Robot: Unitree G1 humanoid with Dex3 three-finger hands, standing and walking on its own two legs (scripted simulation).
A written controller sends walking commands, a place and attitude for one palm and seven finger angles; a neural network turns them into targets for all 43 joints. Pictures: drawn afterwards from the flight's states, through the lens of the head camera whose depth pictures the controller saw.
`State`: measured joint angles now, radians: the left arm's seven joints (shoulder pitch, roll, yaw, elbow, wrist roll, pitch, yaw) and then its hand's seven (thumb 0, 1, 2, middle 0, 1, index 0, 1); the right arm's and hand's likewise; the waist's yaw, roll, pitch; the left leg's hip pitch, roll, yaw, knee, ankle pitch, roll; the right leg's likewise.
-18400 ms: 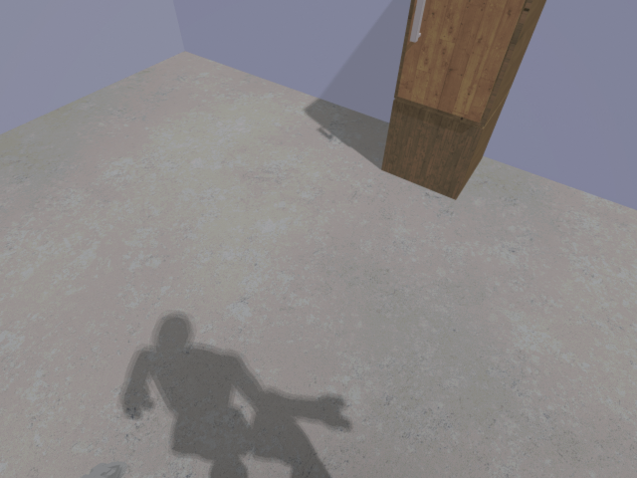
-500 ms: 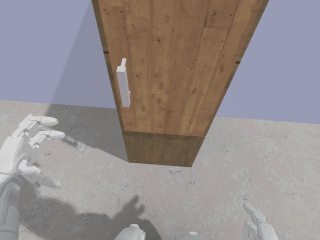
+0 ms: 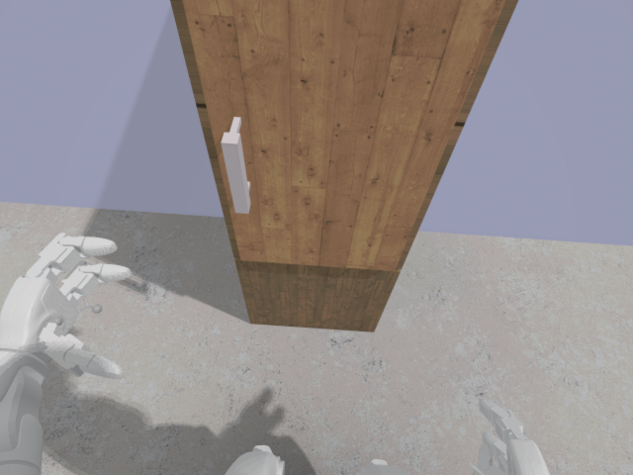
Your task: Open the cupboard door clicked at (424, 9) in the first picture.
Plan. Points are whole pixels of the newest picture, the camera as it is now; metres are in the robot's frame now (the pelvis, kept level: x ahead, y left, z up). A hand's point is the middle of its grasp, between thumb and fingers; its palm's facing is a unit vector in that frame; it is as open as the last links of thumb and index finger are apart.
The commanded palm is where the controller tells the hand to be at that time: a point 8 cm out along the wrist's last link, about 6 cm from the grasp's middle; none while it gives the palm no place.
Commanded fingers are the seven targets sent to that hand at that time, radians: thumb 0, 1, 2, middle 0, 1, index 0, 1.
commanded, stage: move the hooked fingers beside the handle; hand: left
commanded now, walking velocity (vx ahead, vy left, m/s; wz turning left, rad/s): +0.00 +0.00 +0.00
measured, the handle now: (239, 167) +0.55 +0.15 +0.03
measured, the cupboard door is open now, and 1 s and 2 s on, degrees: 0 0 0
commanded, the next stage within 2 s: none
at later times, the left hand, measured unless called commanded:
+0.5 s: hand (134, 266) +0.34 +0.25 +0.05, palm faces -0.03 -1.00 -0.02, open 14.0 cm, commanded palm +0.33 +0.30 +0.05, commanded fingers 0.00 -0.50 0.30 -0.30 -1.20 -0.30 -1.20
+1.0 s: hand (168, 228) +0.41 +0.22 +0.05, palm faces -0.03 -1.00 -0.01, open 14.0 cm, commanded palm +0.39 +0.28 +0.05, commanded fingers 0.00 -0.50 0.30 -0.30 -1.20 -0.30 -1.20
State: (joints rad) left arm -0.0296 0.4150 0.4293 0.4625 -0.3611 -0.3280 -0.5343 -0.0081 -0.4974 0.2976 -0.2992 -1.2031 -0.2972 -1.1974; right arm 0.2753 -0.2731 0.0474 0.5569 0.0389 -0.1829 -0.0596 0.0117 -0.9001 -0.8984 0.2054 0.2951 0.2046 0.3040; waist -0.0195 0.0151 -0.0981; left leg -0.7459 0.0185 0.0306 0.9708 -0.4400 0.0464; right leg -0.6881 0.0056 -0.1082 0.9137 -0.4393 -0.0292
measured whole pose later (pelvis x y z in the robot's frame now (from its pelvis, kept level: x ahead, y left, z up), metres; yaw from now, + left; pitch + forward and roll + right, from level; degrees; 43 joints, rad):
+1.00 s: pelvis +0.00 +0.00 -0.01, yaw -1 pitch +16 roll -2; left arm -0.49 0.43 0.37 0.85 -0.22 -0.37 -0.40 -0.01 -0.50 0.30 -0.30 -1.20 -0.30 -1.20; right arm 0.32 -0.27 0.03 0.61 0.03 -0.05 -0.04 0.01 -0.90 -0.90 0.21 0.29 0.20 0.30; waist -0.08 0.01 -0.11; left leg -0.85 0.02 0.05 1.01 -0.45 0.05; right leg -0.80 0.01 -0.09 0.96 -0.45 -0.03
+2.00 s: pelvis +0.01 +0.00 -0.02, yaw -3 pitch +22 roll -3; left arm -0.77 0.49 0.41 1.10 -0.12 -0.42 -0.30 -0.01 -0.50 0.30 -0.30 -1.20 -0.30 -1.21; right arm 0.37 -0.26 0.04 0.62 0.01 0.08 0.00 0.00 -0.90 -0.90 0.20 0.29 0.20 0.30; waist -0.15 0.02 -0.12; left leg -0.96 0.05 0.05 1.06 -0.48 0.05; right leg -0.91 0.03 -0.08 1.00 -0.46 -0.03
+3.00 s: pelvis +0.01 +0.01 -0.02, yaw -3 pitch +22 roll -3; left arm -0.78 0.43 0.36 1.09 -0.11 -0.45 -0.21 -0.01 -0.50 0.30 -0.30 -1.20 -0.30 -1.20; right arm 0.37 -0.25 0.03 0.63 0.00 0.07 0.01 0.00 -0.90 -0.90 0.20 0.29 0.20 0.30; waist -0.15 0.02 -0.13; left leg -0.97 0.04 0.05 1.08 -0.48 0.05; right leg -0.93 0.02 -0.08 1.01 -0.47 -0.02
